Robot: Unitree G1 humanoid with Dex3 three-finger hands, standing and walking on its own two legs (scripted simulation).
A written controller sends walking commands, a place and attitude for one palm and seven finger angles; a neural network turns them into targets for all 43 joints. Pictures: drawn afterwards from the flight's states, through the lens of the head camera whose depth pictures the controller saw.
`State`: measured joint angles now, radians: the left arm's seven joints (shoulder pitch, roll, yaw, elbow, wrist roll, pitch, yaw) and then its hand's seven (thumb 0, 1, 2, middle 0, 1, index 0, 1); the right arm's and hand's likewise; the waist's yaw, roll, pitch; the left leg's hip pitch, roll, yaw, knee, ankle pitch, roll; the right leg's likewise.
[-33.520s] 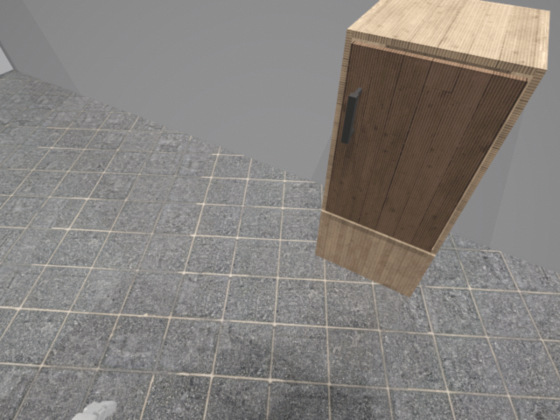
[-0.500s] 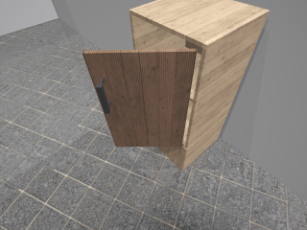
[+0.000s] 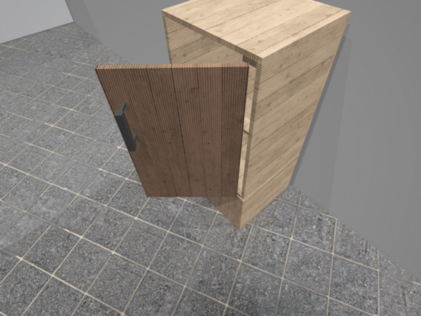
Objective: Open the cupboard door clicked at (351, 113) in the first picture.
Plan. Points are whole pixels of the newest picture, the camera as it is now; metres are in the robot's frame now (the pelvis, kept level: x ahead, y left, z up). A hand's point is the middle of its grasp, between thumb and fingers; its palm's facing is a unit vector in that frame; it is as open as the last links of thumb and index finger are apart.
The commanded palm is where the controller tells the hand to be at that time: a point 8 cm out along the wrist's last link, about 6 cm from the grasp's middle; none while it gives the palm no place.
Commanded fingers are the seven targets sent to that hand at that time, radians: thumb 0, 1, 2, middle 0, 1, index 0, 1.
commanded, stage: shuffle to correct the standing spot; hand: left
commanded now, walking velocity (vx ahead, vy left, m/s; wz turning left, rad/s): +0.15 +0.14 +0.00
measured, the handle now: (127, 127) +0.59 +0.28 -0.02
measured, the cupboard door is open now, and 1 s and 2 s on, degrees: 48 48 48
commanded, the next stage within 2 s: come to a stop and stand still in 0.22 s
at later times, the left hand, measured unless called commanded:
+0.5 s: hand out of the picture +0.12 +0.21 -0.17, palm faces +0.05 -0.97 -0.25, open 7.3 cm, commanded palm none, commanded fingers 0.00 0.90 0.90 -0.20 -0.30 -0.20 -0.30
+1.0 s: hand out of the picture +0.10 +0.22 -0.17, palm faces +0.04 -0.97 -0.25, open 7.3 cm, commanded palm none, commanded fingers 0.00 0.90 0.90 -0.20 -0.30 -0.20 -0.30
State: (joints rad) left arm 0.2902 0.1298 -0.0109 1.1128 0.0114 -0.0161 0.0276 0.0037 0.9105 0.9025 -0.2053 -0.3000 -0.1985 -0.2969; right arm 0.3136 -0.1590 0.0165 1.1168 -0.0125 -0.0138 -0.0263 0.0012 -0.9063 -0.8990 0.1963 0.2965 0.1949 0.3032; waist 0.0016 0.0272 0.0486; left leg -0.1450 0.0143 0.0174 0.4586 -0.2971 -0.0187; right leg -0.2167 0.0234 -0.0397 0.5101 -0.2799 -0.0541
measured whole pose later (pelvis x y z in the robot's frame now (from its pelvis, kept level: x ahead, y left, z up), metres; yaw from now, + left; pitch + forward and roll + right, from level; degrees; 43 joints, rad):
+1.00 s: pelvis +0.07 +0.03 -0.01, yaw +1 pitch -2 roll +0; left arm 0.25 0.17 0.01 1.03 0.02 0.01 0.04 0.00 0.91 0.90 -0.21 -0.30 -0.20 -0.30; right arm 0.22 -0.19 -0.03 0.96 -0.01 0.00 -0.01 0.00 -0.91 -0.90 0.19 0.30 0.19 0.30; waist 0.00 0.03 0.03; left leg -0.21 0.01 0.07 0.57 -0.32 0.01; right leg -0.27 -0.03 -0.07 0.59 -0.28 -0.01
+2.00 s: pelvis +0.10 +0.01 +0.00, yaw +1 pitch +0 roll +1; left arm 0.36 0.15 0.05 0.63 -0.07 -0.01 0.05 0.01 0.90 0.90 -0.21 -0.30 -0.20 -0.30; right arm 0.29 -0.20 0.00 1.00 0.01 -0.12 -0.05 0.01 -0.91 -0.90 0.20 0.30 0.20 0.30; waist 0.02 0.02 0.04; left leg -0.14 0.04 0.07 0.45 -0.31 -0.02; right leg -0.22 0.00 -0.08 0.50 -0.27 -0.04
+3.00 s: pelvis +0.04 +0.05 -0.08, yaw +3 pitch +13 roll -3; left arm 0.22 0.31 0.29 0.18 -0.31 -0.38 -0.39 0.00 -0.16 0.45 -0.28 -0.98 -0.27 -0.98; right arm 0.25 -0.28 0.00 0.57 0.04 -0.24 -0.07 0.01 -0.90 -0.90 0.20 0.30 0.20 0.30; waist -0.01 0.01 -0.10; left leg -0.83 0.03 0.01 1.12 -0.52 0.03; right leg -0.83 -0.05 -0.11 1.04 -0.44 0.00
